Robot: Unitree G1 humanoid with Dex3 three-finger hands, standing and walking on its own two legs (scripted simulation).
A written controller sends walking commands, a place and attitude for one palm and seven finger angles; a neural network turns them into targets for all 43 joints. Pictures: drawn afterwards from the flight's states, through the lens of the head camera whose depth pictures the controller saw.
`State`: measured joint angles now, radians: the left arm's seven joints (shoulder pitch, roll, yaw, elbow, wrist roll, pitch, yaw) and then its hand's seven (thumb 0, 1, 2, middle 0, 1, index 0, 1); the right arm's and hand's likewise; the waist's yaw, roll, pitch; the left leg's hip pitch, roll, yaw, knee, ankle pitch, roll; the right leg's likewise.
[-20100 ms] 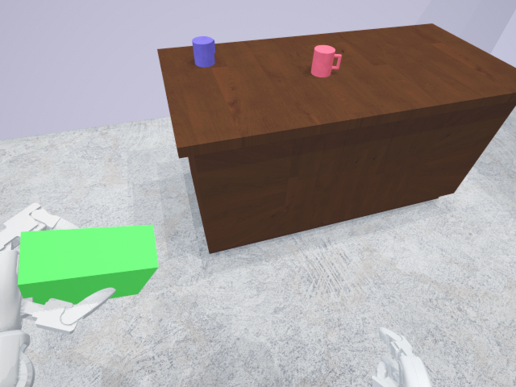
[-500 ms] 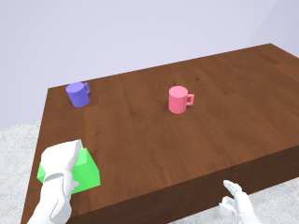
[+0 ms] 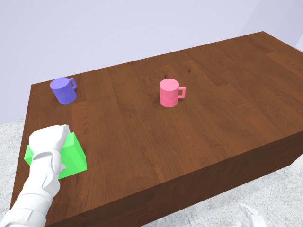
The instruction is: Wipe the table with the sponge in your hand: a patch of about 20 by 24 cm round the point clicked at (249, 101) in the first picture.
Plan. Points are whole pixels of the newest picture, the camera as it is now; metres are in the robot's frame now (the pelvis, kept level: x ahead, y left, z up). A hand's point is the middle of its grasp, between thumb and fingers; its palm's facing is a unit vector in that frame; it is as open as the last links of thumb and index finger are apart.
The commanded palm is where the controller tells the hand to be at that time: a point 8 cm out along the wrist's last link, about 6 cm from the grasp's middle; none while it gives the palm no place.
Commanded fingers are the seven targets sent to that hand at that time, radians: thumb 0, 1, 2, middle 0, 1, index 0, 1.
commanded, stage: wipe forward along the first lane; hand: left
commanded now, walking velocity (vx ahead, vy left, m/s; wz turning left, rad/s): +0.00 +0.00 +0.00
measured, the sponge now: (62, 162) +0.29 +0.32 -0.02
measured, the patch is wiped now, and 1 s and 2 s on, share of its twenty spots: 0.20 0.40 0.45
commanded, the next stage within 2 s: slide across to the middle lane in 0.96 s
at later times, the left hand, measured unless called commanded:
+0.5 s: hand (54, 135) +0.35 +0.35 +0.03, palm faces -0.13 +0.01 -0.99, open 9.7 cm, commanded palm +0.34 +0.34 +0.06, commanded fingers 0.00 0.10 1.30 -1.20 -1.60 -1.20 -1.60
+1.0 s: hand (54, 122) +0.40 +0.37 +0.03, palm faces -0.14 +0.03 -0.99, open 9.6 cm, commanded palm +0.39 +0.36 +0.06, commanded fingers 0.00 0.10 1.30 -1.20 -1.60 -1.20 -1.60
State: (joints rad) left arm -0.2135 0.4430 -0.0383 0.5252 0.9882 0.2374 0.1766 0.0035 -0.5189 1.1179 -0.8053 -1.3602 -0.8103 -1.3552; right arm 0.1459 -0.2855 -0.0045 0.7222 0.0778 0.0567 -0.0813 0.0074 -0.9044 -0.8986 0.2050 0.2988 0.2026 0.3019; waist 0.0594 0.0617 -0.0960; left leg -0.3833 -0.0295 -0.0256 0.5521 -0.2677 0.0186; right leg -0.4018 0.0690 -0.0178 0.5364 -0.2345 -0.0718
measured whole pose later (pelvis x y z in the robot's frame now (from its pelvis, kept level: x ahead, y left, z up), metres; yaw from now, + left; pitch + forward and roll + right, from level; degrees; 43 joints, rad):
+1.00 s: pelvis +0.00 +0.03 -0.01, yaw +0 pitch +14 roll -2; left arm -0.70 0.58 0.00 1.07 1.06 0.11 0.23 0.02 -0.55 1.15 -0.82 -1.36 -0.82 -1.37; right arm 0.23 -0.27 0.00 0.73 0.09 0.10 -0.05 0.00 -0.90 -0.90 0.21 0.30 0.20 0.30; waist -0.03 0.04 -0.13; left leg -0.61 -0.04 -0.03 0.66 -0.29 0.05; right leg -0.60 0.06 -0.03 0.59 -0.23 -0.04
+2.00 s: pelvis +0.04 +0.03 +0.00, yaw +0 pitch +11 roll -2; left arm -0.62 0.37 -0.14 0.88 1.00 0.35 0.27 0.00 -0.49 1.13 -0.75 -1.43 -0.75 -1.44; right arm 0.15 -0.26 -0.01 0.74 0.07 0.18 -0.03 0.00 -0.91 -0.90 0.21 0.30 0.20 0.30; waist 0.00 0.04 -0.14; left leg -0.44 -0.05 -0.03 0.56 -0.31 0.06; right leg -0.44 0.05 -0.01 0.49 -0.25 -0.03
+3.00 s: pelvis +0.03 +0.03 +0.00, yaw -1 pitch +5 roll -1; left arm -0.22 0.28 -0.29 0.38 1.00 0.55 0.26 0.02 -0.46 1.11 -0.71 -1.47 -0.73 -1.46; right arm 0.05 -0.25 0.03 0.66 0.09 0.19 -0.02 0.01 -0.91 -0.90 0.20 0.30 0.20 0.30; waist 0.06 0.05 -0.13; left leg -0.31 -0.06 0.00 0.53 -0.31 0.06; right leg -0.33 0.04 0.01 0.51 -0.27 -0.03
